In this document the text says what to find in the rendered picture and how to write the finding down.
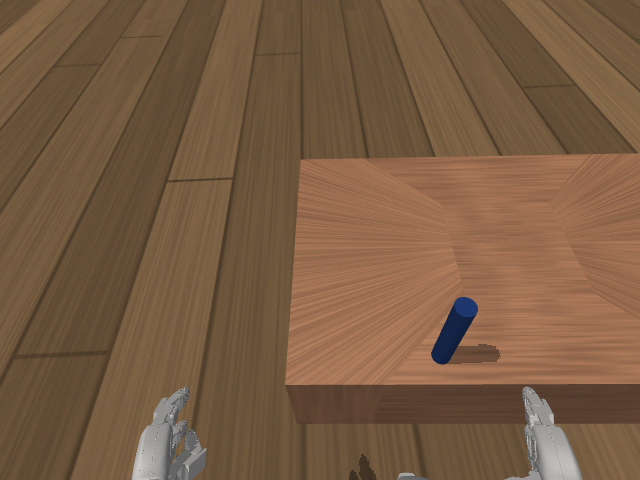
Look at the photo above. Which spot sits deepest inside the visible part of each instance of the left robot hand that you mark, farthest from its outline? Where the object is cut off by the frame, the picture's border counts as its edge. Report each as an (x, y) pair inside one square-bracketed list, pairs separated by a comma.
[(158, 443)]

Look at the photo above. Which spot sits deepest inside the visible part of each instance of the right robot hand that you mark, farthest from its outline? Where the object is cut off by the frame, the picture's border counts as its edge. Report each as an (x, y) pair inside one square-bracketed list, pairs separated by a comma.
[(550, 454)]

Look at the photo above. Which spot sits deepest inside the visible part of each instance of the can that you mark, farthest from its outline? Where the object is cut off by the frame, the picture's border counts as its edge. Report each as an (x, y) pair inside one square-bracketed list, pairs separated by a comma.
[(459, 319)]

